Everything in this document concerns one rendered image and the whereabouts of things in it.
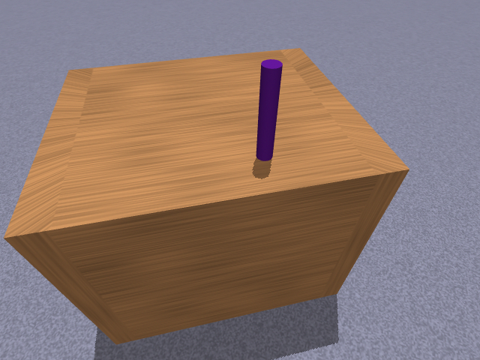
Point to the can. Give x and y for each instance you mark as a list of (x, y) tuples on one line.
[(270, 83)]

